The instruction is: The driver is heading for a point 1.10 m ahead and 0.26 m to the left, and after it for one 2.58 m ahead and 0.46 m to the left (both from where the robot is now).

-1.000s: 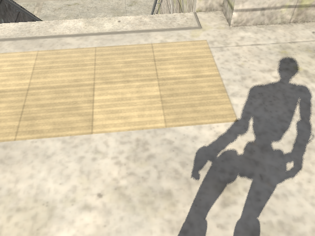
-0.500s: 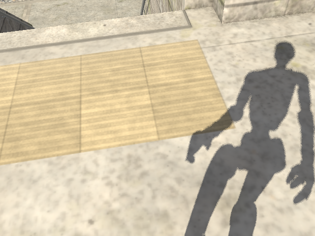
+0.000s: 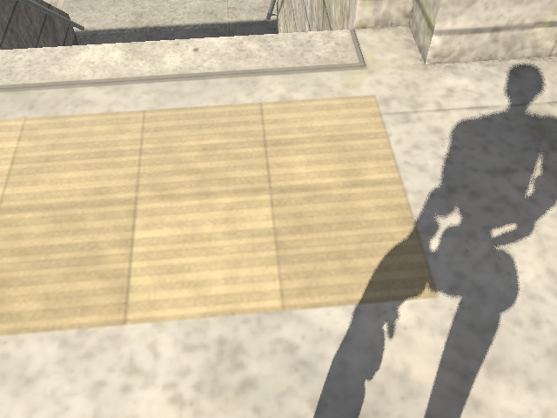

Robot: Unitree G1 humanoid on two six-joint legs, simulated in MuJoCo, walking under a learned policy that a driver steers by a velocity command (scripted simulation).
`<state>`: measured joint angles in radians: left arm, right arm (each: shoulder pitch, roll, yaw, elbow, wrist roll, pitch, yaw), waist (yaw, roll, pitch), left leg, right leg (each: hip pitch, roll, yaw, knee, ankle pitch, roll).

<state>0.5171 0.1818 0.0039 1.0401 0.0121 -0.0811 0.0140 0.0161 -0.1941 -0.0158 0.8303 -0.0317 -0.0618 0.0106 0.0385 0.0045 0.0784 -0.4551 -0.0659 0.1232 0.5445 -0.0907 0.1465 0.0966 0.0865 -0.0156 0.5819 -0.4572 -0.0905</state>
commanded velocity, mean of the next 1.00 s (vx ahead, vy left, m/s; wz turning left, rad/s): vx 0.50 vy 0.00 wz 0.06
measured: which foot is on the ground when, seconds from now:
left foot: down 0.00-0.56, up 0.58-1.00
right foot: down 0.00-0.00, up 0.02-0.52, down 0.54-1.00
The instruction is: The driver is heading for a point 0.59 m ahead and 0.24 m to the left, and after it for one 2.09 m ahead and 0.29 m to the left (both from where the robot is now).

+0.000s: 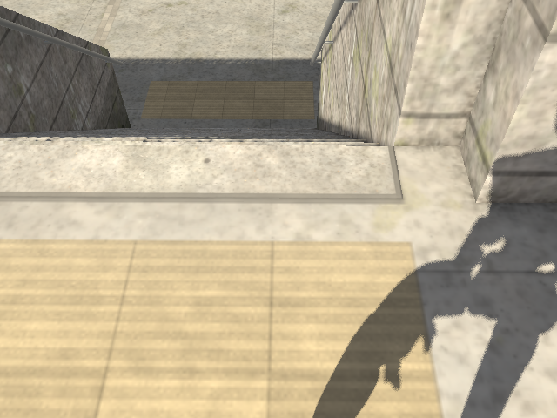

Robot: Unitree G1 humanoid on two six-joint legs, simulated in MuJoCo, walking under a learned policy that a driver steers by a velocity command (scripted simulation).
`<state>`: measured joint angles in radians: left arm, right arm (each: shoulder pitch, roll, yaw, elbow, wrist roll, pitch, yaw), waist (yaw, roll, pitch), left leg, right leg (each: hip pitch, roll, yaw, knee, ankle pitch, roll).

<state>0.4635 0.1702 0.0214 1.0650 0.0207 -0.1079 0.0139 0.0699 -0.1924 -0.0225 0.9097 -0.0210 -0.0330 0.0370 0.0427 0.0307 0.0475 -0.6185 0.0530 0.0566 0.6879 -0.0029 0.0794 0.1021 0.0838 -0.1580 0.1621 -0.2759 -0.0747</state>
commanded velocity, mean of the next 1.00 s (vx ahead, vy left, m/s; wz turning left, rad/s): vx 0.34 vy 0.00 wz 0.55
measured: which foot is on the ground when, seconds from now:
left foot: up 0.00-0.10, down 0.12-0.66, up 0.68-1.00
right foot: down 0.00-0.14, up 0.16-0.62, down 0.64-1.00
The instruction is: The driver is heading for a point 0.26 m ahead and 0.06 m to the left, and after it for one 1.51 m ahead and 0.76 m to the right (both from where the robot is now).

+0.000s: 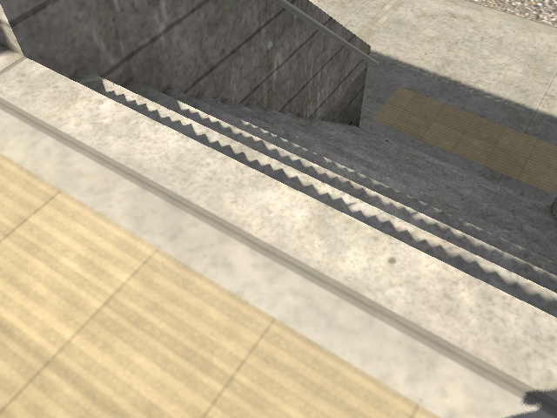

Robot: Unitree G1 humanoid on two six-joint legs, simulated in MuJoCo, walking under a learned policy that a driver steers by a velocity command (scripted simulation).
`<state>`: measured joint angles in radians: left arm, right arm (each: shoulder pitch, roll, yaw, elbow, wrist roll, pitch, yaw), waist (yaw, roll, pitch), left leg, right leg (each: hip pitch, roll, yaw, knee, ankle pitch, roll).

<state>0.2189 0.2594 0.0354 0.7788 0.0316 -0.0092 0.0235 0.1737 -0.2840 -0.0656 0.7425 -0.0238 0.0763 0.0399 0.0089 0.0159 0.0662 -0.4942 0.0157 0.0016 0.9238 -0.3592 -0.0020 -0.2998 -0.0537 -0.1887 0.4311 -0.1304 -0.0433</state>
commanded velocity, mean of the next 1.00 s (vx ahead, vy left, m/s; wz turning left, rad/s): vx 0.08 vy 0.00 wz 0.38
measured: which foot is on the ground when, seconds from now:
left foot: up 0.00-0.10, down 0.12-0.60, up 0.62-0.96, down 0.98-1.00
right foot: down 0.00-0.10, up 0.12-0.58, down 0.60-0.98, up 1.00-1.00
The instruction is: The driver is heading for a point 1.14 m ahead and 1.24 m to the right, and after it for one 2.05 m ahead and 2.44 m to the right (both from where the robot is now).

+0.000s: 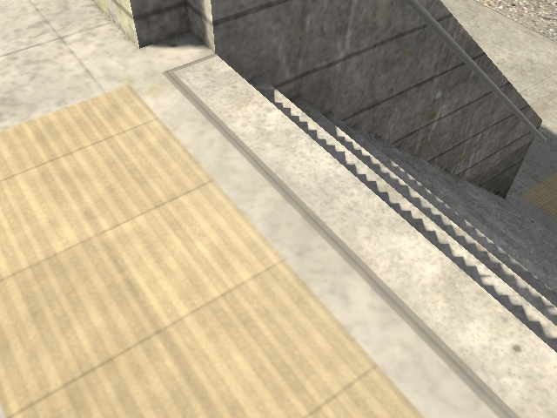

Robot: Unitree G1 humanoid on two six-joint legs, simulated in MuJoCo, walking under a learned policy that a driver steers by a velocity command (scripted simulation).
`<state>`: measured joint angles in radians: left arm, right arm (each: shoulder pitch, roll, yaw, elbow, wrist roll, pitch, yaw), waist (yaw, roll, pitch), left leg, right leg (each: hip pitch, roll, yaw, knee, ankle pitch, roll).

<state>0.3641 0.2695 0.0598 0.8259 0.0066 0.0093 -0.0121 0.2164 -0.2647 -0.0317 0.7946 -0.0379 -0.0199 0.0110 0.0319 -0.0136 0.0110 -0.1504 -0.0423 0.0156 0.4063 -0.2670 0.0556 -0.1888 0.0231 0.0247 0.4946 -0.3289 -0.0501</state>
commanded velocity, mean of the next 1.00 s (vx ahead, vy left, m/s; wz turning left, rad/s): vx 0.46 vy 0.00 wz -0.49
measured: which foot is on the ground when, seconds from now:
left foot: down 0.00-0.42, up 0.44-0.96, down 0.98-1.00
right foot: up 0.00-0.42, down 0.44-0.98, up 1.00-1.00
